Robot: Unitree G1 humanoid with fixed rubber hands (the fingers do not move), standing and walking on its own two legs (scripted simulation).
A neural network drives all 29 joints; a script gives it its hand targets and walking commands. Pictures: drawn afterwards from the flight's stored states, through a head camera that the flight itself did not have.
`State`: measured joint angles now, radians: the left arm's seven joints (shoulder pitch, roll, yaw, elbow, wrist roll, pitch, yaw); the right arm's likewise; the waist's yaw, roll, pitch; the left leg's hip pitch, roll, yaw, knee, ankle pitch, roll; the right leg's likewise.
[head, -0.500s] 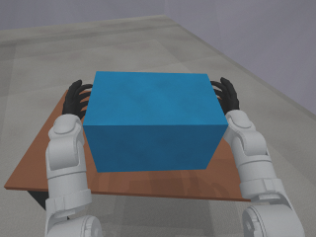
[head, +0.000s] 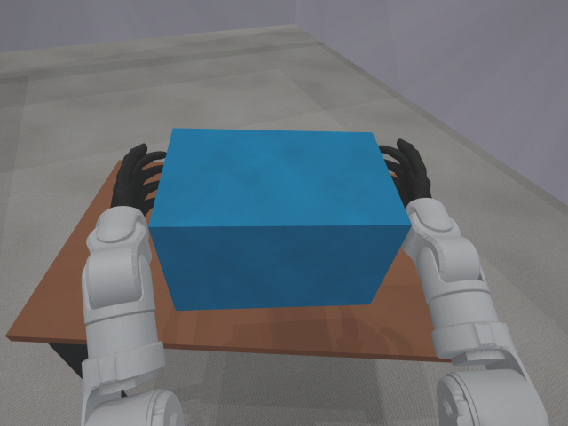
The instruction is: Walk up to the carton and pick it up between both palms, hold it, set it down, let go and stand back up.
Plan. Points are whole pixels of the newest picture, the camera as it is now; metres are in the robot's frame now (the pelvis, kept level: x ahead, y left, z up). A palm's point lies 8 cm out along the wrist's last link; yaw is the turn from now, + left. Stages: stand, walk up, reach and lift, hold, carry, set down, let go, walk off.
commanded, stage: hold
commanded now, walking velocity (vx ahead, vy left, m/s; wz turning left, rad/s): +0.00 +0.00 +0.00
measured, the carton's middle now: (275, 220) +0.36 +0.00 +0.13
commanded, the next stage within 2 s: none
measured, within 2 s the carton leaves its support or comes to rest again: neither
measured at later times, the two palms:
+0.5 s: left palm (130, 207) +0.35 +0.18 +0.18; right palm (412, 198) +0.35 -0.19 +0.17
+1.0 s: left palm (129, 207) +0.35 +0.18 +0.18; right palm (411, 198) +0.35 -0.19 +0.17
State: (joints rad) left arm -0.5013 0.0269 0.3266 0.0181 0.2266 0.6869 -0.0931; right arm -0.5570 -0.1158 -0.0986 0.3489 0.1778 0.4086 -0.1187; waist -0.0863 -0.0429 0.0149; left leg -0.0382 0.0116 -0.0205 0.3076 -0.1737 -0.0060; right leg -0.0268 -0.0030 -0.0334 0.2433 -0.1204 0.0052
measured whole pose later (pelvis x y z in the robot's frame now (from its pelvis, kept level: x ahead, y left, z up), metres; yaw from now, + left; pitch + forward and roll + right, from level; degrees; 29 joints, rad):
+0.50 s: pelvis +0.00 +0.00 +0.00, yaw +0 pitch -6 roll -1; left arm -0.51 0.03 0.33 0.03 0.23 0.69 -0.09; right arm -0.56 -0.11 -0.10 0.35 0.17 0.41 -0.12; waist -0.09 -0.04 0.01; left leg -0.04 0.01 -0.02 0.31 -0.17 -0.01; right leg -0.03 0.00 -0.03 0.25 -0.12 0.01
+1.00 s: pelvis +0.00 +0.00 +0.00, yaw +0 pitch -5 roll -1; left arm -0.50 0.03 0.33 0.02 0.23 0.69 -0.09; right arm -0.56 -0.11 -0.10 0.35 0.18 0.41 -0.12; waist -0.09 -0.04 0.01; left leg -0.04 0.01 -0.02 0.31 -0.17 -0.01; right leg -0.03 0.00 -0.03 0.24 -0.12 0.00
